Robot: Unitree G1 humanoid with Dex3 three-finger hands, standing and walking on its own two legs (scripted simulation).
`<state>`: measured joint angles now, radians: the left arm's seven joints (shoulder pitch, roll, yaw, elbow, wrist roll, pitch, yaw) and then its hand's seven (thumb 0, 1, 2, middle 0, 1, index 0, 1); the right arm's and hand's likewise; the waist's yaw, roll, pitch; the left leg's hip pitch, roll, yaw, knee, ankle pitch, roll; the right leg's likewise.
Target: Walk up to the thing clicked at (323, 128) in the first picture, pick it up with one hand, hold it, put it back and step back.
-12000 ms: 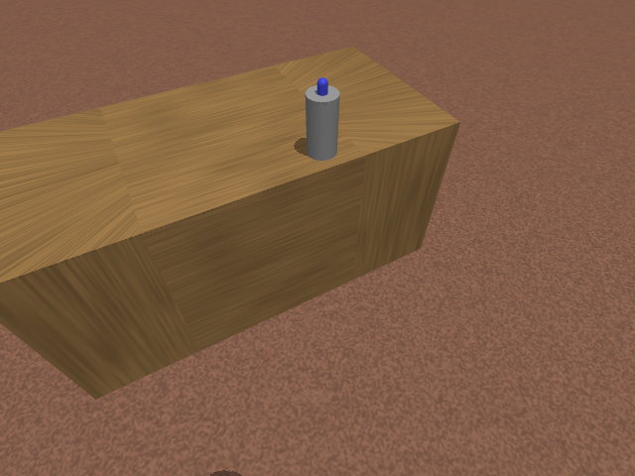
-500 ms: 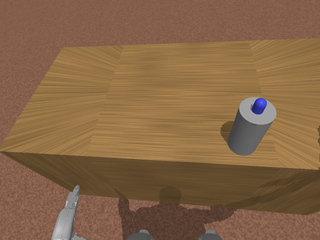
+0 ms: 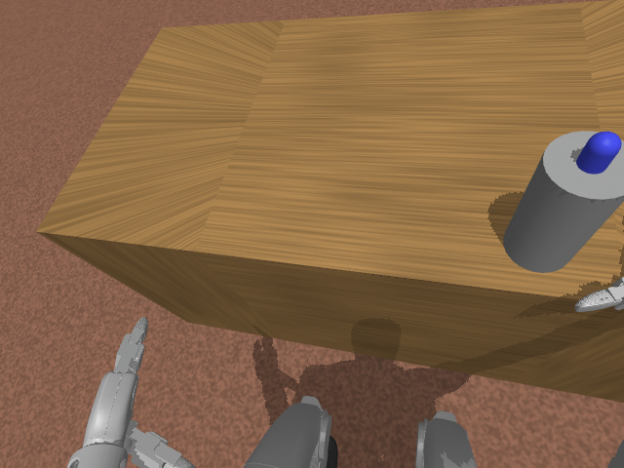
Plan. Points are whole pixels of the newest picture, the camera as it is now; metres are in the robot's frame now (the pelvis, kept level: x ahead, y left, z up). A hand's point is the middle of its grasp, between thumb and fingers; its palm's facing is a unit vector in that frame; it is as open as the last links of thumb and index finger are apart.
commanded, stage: close in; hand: right
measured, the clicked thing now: (565, 201) +0.45 -0.22 +0.04
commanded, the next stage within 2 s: rest palm in 0.38 s
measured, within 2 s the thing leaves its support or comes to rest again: leaves its support in 1.64 s
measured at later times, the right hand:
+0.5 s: hand (572, 238) +0.42 -0.23 +0.01, palm faces +0.22 +0.97 +0.04, open 17.7 cm
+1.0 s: hand (559, 217) +0.44 -0.22 +0.02, palm faces +0.21 +0.98 +0.01, open 15.6 cm
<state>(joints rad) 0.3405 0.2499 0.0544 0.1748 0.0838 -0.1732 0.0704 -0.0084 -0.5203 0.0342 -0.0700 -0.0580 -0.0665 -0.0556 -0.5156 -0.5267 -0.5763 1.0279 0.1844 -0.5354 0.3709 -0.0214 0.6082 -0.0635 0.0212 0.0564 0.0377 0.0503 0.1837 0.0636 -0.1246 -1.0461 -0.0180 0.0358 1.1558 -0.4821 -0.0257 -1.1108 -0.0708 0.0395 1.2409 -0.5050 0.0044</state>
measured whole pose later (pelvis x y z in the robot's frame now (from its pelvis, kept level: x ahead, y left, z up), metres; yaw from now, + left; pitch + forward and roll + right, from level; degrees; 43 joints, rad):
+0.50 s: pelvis +0.01 +0.01 +0.00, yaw -1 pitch +21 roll +3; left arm 0.45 0.23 0.07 0.00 0.06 -0.08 -0.01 -0.01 -0.52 0.04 -0.06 -0.05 -0.06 -0.05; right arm -0.45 -0.35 -0.47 0.87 0.12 -0.50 0.16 -0.02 0.59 -0.05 0.03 0.05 0.04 0.05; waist 0.16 0.03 -0.15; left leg -1.04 -0.01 0.04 1.18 -0.51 -0.02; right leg -1.09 -0.06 0.04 1.24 -0.52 0.01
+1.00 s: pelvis +0.01 +0.01 +0.00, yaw -1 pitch +21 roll +3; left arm 0.45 0.22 0.07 -0.06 0.06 -0.02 -0.02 -0.01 -0.54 0.06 -0.05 -0.05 -0.04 -0.05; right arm -0.48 -0.34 -0.43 0.84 0.09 -0.49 0.09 -0.02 0.58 -0.05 0.48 0.25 0.49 0.25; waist 0.16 0.03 -0.14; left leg -1.02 -0.01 0.02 1.16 -0.51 -0.02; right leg -1.07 -0.06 0.03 1.22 -0.52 0.01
